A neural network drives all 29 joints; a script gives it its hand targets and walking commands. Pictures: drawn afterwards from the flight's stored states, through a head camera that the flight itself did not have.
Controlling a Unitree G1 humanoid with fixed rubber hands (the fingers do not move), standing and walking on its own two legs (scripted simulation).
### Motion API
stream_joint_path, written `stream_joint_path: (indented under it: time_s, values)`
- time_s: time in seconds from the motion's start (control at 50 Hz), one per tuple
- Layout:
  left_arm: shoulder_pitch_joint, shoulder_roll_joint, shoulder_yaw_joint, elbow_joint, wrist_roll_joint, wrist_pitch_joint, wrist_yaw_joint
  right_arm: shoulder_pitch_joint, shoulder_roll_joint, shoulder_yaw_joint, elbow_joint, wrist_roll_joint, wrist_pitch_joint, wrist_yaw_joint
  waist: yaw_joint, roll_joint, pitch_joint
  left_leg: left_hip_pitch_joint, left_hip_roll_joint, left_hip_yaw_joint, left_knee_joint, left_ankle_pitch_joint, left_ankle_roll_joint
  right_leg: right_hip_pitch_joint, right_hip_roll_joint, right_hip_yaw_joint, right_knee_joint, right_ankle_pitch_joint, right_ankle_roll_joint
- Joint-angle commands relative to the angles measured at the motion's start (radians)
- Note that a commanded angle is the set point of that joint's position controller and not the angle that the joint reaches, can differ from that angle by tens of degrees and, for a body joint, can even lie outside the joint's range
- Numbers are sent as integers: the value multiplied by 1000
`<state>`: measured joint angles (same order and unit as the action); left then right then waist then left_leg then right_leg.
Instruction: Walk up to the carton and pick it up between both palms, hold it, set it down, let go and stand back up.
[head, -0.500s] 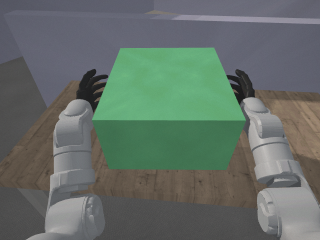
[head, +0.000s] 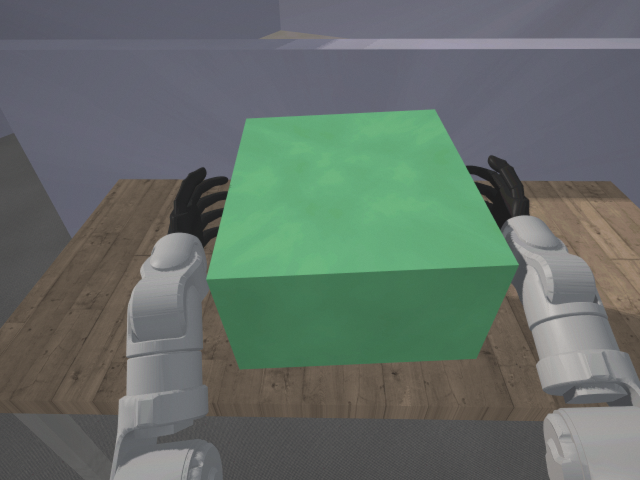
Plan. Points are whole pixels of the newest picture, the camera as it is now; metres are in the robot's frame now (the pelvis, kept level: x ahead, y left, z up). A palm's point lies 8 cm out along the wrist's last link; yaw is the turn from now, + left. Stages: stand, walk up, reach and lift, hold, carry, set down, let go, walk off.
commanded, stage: hold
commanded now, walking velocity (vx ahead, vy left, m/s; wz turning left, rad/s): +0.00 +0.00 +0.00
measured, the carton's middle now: (348, 224) +0.40 -0.02 +0.15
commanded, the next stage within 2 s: set down in 1.12 s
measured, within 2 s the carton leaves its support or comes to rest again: neither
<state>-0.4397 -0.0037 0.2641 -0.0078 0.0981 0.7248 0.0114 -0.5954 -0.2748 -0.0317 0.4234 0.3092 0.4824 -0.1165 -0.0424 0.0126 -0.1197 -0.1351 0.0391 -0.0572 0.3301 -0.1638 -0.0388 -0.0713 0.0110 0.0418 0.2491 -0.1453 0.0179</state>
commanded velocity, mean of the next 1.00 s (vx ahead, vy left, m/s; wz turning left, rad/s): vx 0.00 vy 0.00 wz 0.00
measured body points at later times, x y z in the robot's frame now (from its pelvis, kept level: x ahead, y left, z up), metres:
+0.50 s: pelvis -0.01 +0.00 +0.00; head -0.06 +0.03 +0.45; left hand +0.36 +0.21 +0.19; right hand +0.38 -0.17 +0.20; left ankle +0.01 +0.14 -0.75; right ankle +0.00 -0.13 -0.75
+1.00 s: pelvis -0.01 -0.01 +0.00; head -0.07 -0.01 +0.45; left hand +0.34 +0.20 +0.21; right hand +0.37 -0.19 +0.20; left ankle +0.01 +0.14 -0.75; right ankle +0.00 -0.13 -0.75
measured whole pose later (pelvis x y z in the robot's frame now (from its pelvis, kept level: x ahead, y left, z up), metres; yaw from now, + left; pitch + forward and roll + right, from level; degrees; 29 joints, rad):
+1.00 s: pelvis -0.01 -0.01 +0.00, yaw +1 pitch -3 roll -1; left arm -0.56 0.06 0.36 0.12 0.11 0.70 -0.10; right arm -0.67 -0.21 -0.04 0.44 0.22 0.53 -0.16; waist -0.02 0.02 -0.10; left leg -0.13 0.03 -0.08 0.30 -0.13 -0.02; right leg -0.08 0.01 0.02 0.27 -0.14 0.01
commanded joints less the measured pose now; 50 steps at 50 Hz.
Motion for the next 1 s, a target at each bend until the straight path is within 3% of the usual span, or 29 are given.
stream_joint_path:
  time_s: [0.0,0.08,0.22,0.34,0.42,0.5,0.58,0.64,0.74,0.82,0.88,0.98]
  values:
    - [-735,-315,-415,-110,-104,-70,-181,-892,685,418,-494,114,-42,111,60,-144,-349,37,-123,67,-32,173,47,203,31,-24,18,403,34]
    - [-786,-300,-378,-32,-99,-94,-216,-912,734,411,-444,75,-38,88,58,-162,-345,16,-137,78,-48,91,66,190,18,-16,14,352,50]
    - [-908,-375,-423,113,-118,-114,-245,-912,732,290,-208,-7,-56,111,-12,-66,-297,68,-103,78,-80,-5,48,22,28,-57,-29,-6,12]
    - [-931,-418,-502,69,-166,-137,-217,-956,688,267,-257,16,-94,121,-49,29,-414,136,-89,60,-24,154,3,38,40,-76,-5,104,-5]
    - [-888,-456,-537,2,-171,-130,-184,-934,648,277,-264,56,-101,145,-35,112,-430,183,-67,43,1,268,-32,12,52,-84,3,117,-24]
    - [-825,-497,-577,-91,-184,-114,-143,-866,589,280,-269,85,-112,187,-21,186,-456,266,-31,9,35,459,-78,-55,77,-92,13,134,-45]
    - [-738,-500,-582,-172,-176,-90,-124,-801,557,310,-313,113,-112,208,2,165,-472,291,-21,4,48,564,-87,-27,90,-86,11,201,-50]
    - [-700,-458,-550,-188,-162,-78,-124,-813,564,349,-387,134,-101,196,22,80,-458,237,-40,19,43,538,-60,52,84,-74,10,288,-37]
    - [-716,-363,-475,-169,-132,-67,-149,-868,633,403,-484,137,-65,142,51,-82,-398,95,-96,50,-1,317,11,175,52,-44,19,395,7]
    - [-754,-314,-410,-92,-109,-77,-184,-899,699,418,-487,108,-42,104,59,-153,-353,30,-127,68,-31,155,52,199,27,-20,17,394,37]
    - [-782,-300,-373,-20,-97,-90,-215,-903,732,404,-429,74,-34,89,54,-169,-332,13,-136,76,-47,82,66,188,15,-12,7,331,48]
    - [-871,-346,-397,76,-105,-105,-246,-903,742,331,-261,17,-40,96,8,-97,-289,48,-118,80,-70,21,58,78,25,-43,-16,102,28]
